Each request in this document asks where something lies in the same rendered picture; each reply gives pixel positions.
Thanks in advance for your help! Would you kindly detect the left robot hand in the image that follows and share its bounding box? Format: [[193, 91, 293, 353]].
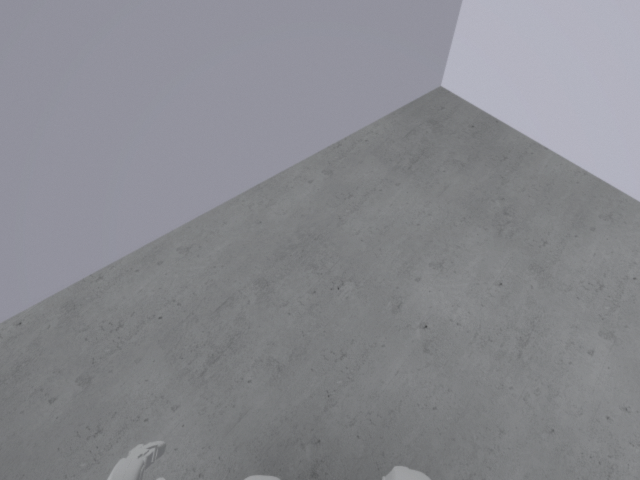
[[107, 441, 166, 480]]

